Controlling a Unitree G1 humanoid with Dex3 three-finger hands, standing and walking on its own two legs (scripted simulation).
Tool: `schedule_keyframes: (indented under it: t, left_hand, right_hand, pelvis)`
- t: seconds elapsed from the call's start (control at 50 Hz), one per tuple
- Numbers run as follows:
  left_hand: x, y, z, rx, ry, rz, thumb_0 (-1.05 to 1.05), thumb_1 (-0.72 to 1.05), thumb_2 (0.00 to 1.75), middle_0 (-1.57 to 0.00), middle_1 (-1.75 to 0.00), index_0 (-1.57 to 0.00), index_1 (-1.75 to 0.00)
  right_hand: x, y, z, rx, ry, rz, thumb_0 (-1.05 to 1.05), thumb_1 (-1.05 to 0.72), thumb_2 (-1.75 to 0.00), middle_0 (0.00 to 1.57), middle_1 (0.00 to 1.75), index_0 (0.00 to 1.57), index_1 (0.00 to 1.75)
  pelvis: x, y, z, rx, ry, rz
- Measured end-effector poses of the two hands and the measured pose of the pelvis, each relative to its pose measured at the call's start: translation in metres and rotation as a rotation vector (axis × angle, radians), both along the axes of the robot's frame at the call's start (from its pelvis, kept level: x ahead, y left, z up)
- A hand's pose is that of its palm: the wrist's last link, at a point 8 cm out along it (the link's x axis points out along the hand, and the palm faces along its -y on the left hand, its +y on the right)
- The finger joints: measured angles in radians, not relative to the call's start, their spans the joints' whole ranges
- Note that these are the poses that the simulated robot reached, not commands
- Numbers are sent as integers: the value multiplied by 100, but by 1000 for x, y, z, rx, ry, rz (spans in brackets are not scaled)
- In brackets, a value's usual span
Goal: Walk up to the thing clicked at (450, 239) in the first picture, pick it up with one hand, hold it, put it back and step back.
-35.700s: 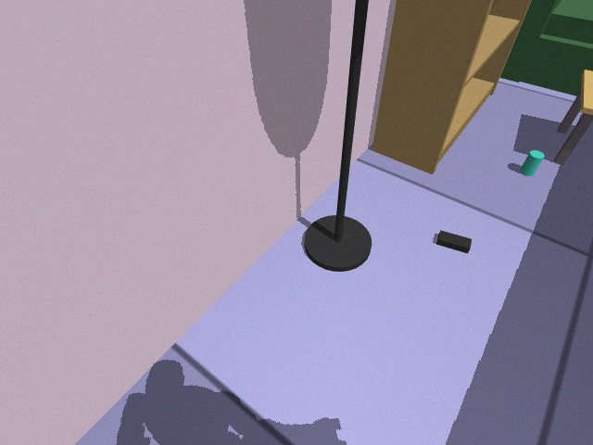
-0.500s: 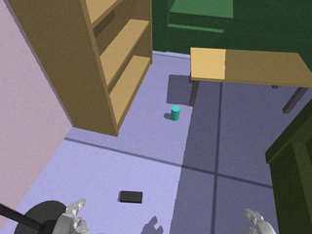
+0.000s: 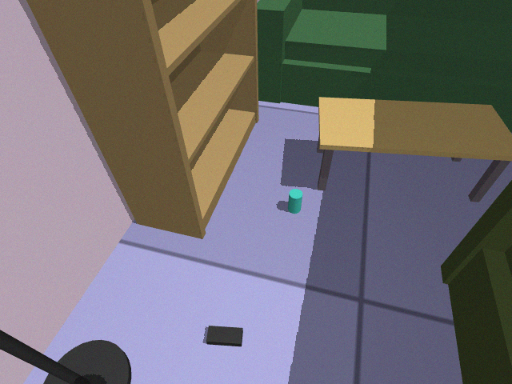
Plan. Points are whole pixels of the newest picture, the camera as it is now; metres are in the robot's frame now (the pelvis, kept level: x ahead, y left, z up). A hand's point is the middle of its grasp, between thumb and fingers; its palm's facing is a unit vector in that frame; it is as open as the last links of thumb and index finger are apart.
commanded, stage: stand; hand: left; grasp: from above
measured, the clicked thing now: (224, 336) +0.46 +0.16 -0.76
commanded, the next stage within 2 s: step back in 1.90 s
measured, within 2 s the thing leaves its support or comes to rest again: neither
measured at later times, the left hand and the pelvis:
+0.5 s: hand out of the picture +0.04 +0.23 -0.16, palm faces +0.02 -0.94 -0.34, open 7.3 cm; pelvis -0.01 -0.01 +0.01, yaw +0 degrees
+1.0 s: hand out of the picture +0.07 +0.22 -0.15, palm faces +0.00 -0.94 -0.34, open 7.3 cm; pelvis +0.00 -0.02 +0.01, yaw +0 degrees
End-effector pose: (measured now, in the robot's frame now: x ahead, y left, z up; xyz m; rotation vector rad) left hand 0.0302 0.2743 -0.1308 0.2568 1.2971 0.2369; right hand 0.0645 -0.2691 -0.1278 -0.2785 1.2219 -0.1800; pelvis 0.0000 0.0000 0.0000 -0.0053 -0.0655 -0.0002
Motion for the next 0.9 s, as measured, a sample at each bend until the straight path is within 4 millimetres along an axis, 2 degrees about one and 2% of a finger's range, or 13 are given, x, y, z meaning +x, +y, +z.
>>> schedule_keyframes:
  t: [0.26, 0.56, 0.9]
  left_hand:
    - [1, 5, 9, 27, -11, -4, 0, 91, 90, -21, -30, -21, -30]
    - [8, -1, 10, 21, -9, -18, 0, 91, 90, -21, -30, -21, -30]
    - [25, -7, 13, 21, -16, -32, 0, 91, 90, -21, -30, -21, -30]
  right_hand:
    - [-6, -11, 2, 0, 4, -11, 0, -90, -89, 20, 30, 20, 30]
    - [-20, -28, 4, -18, 43, -18, 0, -90, -89, 20, 30, 20, 30]
    - [-7, -36, 4, -15, 38, -9, 0, -90, -89, 20, 30, 20, 30]
  pelvis:
    - [-7, -5, 4, 1, -18, 1]
    - [-8, -13, 5, 1, -9, 0]
    - [0, -20, 6, 1, 5, -4]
